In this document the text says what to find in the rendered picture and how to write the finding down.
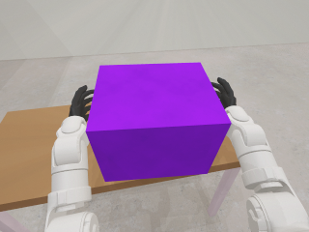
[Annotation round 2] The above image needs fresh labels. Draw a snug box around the left robot forearm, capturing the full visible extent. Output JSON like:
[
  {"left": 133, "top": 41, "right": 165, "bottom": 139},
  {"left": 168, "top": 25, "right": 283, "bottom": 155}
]
[{"left": 44, "top": 116, "right": 92, "bottom": 232}]

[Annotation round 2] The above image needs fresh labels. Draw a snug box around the right robot upper arm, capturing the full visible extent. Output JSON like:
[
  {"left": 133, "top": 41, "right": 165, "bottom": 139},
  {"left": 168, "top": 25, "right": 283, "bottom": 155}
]
[{"left": 246, "top": 191, "right": 309, "bottom": 232}]

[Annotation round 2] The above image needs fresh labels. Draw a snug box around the right robot hand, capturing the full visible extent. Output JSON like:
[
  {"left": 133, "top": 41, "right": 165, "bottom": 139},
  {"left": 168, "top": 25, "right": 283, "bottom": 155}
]
[{"left": 211, "top": 77, "right": 237, "bottom": 109}]

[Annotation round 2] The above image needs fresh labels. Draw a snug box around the table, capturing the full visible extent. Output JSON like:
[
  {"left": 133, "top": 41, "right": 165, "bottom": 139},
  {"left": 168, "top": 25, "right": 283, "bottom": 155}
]
[{"left": 0, "top": 102, "right": 241, "bottom": 232}]

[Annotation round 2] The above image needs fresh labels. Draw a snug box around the left robot hand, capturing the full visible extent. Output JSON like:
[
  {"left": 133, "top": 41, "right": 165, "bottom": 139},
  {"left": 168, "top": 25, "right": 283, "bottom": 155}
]
[{"left": 69, "top": 85, "right": 95, "bottom": 122}]

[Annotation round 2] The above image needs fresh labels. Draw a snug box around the right robot forearm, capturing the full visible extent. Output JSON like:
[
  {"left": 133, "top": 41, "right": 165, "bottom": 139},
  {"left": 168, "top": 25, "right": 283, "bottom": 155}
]
[{"left": 225, "top": 105, "right": 309, "bottom": 223}]

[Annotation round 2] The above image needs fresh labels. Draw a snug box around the carton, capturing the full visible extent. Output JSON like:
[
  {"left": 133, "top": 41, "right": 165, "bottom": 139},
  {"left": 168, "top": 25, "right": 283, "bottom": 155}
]
[{"left": 85, "top": 62, "right": 232, "bottom": 182}]

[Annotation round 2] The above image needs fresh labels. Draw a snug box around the left robot upper arm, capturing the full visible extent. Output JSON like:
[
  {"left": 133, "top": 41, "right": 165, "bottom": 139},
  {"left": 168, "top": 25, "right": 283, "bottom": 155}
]
[{"left": 46, "top": 211, "right": 99, "bottom": 232}]

